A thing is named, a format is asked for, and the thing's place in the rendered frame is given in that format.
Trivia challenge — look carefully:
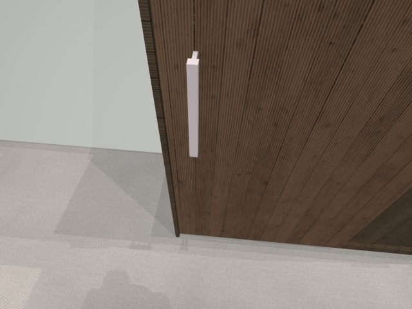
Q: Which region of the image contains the handle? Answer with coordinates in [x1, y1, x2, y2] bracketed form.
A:
[186, 51, 199, 157]

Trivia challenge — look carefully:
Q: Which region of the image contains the wardrobe door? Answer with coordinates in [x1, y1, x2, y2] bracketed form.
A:
[349, 188, 412, 247]
[149, 0, 412, 248]

